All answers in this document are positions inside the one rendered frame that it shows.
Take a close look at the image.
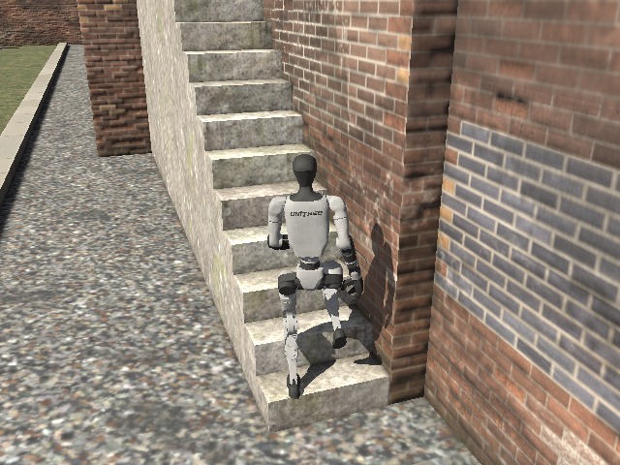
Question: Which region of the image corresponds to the robot right forearm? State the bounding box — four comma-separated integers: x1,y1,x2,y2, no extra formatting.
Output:
342,235,361,280

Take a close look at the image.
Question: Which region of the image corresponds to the right robot shin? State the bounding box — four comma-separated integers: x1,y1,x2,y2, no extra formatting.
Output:
322,287,341,331

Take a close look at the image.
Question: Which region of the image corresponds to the robot left foot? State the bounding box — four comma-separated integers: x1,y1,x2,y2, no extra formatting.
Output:
287,374,300,399

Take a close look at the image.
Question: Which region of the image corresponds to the robot right upper arm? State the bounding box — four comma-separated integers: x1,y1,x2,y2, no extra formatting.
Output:
326,195,351,250

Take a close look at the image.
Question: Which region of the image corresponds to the robot left upper arm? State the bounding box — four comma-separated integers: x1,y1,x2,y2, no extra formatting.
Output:
268,197,286,247

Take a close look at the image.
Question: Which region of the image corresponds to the left robot hand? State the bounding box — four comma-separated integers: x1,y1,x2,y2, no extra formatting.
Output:
274,234,290,250

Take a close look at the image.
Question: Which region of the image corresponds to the right robot hand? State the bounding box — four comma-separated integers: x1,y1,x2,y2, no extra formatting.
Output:
341,277,363,302

